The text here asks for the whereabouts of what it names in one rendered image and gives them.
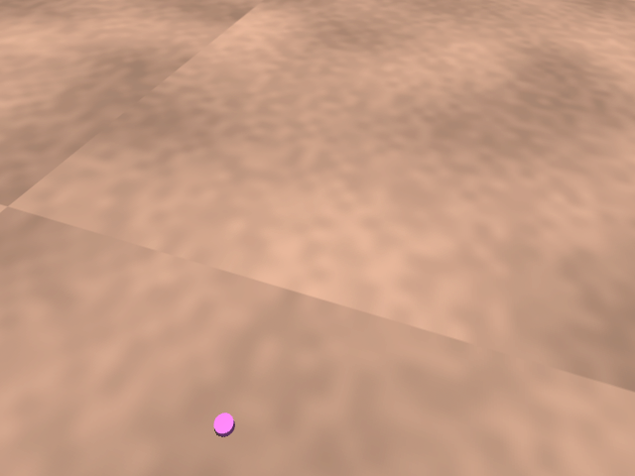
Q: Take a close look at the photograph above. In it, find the tin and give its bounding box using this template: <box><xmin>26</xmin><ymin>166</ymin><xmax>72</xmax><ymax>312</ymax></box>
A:
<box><xmin>213</xmin><ymin>413</ymin><xmax>235</xmax><ymax>436</ymax></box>

